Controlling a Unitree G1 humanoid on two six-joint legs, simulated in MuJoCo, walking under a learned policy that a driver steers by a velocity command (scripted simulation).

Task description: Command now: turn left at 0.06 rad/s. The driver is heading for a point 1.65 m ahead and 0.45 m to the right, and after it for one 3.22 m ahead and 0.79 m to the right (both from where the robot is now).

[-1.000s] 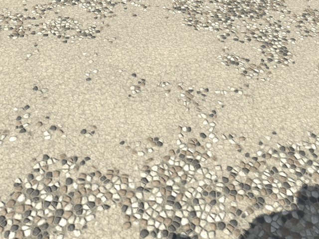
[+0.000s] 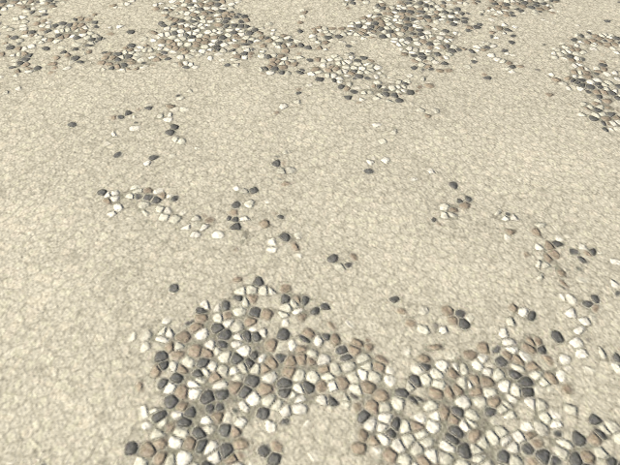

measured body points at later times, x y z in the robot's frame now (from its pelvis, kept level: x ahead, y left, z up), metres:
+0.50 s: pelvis +0.01 +0.00 +0.00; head +0.01 +0.01 +0.45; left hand +0.02 +0.25 -0.16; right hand +0.03 -0.24 -0.15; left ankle -0.02 +0.10 -0.74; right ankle +0.01 -0.12 -0.74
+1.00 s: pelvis +0.01 +0.00 +0.00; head +0.01 +0.00 +0.45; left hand +0.00 +0.23 -0.16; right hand -0.01 -0.23 -0.16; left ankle -0.02 +0.10 -0.74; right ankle +0.01 -0.12 -0.74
